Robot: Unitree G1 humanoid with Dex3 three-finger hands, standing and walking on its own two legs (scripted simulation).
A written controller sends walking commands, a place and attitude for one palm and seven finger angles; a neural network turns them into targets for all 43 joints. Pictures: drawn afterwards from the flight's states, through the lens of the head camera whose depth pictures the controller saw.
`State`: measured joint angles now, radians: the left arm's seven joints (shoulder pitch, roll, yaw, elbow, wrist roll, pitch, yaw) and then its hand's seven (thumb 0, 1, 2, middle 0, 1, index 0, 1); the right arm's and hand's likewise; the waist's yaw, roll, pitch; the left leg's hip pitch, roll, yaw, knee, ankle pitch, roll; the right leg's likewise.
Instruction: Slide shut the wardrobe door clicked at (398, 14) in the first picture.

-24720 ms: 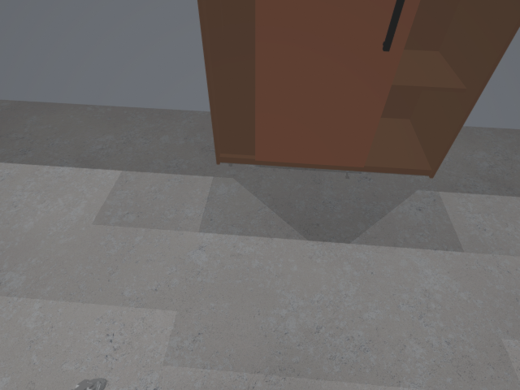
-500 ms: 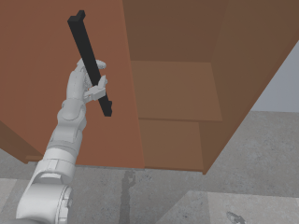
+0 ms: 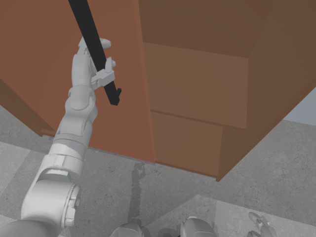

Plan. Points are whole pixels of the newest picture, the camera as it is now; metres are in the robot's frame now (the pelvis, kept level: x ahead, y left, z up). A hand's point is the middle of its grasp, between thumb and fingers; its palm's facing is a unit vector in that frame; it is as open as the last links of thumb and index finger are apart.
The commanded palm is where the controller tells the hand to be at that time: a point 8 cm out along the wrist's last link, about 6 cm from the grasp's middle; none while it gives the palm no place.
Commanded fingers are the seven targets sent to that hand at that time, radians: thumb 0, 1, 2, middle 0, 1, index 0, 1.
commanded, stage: step sideways, sliding the door along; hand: left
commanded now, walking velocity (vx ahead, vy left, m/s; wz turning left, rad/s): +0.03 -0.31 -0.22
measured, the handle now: (103, 57) +0.49 +0.20 +0.14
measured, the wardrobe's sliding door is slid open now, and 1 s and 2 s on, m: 0.39 0.27 0.05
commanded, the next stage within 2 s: none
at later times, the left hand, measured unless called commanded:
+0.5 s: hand (127, 71) +0.45 +0.13 +0.13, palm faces +0.44 -0.89 -0.07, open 6.8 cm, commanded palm +0.41 +0.09 +0.14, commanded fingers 0.00 0.90 0.90 -0.45 -1.40 -0.45 -1.40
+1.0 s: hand (160, 78) +0.43 +0.05 +0.14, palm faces +0.39 -0.92 -0.05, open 6.8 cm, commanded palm +0.39 +0.02 +0.13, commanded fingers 0.00 0.90 0.90 -0.45 -1.40 -0.45 -1.40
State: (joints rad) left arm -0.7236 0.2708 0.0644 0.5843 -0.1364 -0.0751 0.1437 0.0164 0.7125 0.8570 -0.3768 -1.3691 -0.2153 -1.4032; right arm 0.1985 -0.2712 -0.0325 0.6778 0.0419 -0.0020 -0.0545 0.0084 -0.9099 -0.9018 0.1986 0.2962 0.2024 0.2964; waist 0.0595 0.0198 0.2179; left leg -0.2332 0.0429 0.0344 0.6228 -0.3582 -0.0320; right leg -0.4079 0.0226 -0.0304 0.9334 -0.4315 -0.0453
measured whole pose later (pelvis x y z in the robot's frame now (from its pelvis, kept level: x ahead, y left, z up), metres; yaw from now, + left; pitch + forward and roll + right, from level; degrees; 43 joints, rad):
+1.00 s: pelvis +0.15 -0.15 +0.02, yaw -4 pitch -2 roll -3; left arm 0.12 0.11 0.13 -0.36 -0.03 -0.09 0.24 0.04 0.74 0.82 -0.39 -1.39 -0.11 -1.36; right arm 0.09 -0.19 -0.02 0.58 -0.01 -0.16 0.02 0.01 -0.91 -0.90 0.20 0.30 0.21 0.30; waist 0.12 0.01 0.22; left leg -0.19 0.16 0.05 0.49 -0.27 -0.07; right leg -0.49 0.00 -0.04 1.13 -0.47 0.02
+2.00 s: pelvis +0.02 -0.35 +0.01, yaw -8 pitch -2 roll -2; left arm -0.21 0.20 0.21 0.02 -0.08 -0.01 0.22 0.01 0.79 0.83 -0.26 -1.29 -0.01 -1.30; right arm 0.16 -0.20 -0.03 0.59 0.01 -0.06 0.01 0.01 -0.91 -0.90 0.20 0.30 0.20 0.30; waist 0.08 0.03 0.16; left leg -0.24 0.21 -0.03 0.51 -0.23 -0.14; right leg -0.28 0.01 -0.05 0.65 -0.36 0.01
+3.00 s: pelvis +0.04 -0.43 +0.01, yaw -8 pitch -3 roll -1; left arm -0.13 0.21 0.26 -0.02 -0.08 -0.07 0.19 -0.01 0.75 0.87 -0.31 -1.30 -0.01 -1.29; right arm 0.13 -0.16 0.02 0.55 0.02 -0.05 0.02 0.01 -0.91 -0.90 0.20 0.30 0.21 0.30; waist 0.10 0.05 0.20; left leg -0.14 0.25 0.07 0.54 -0.30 -0.12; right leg -0.25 0.03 -0.06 0.55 -0.23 -0.02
